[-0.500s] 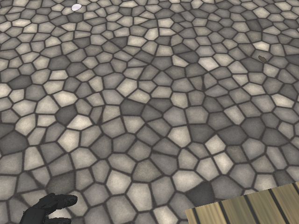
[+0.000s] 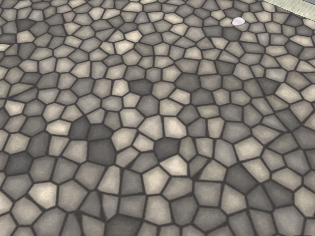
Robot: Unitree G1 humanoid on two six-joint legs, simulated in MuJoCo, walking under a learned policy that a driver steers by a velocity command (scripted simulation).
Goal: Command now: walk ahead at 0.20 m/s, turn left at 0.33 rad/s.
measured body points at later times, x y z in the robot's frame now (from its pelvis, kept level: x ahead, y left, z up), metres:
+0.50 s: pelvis +0.12 -0.12 +0.02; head +0.17 -0.15 +0.46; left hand +0.33 +0.13 -0.06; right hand +0.22 -0.43 -0.09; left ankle +0.10 +0.03 -0.64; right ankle +0.12 -0.21 -0.72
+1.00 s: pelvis +0.20 -0.11 +0.02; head +0.22 -0.11 +0.47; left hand +0.52 -0.01 -0.06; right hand +0.11 -0.43 -0.06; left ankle +0.29 -0.04 -0.72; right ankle +0.10 -0.20 -0.67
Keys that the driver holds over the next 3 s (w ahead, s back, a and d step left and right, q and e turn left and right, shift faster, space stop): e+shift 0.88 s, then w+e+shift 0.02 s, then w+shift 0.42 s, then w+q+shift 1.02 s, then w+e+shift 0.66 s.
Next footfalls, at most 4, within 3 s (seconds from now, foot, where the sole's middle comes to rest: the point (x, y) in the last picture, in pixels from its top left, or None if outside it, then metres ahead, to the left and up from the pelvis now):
0.38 right None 0.16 -0.22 -0.75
0.90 left None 0.31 -0.07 -0.75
1.34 right None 0.20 -0.36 -0.75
1.80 left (295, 187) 0.61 -0.55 -0.75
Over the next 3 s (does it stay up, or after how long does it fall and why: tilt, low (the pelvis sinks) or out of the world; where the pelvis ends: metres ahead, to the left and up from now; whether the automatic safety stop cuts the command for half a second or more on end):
stays up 1.50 -0.73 0.00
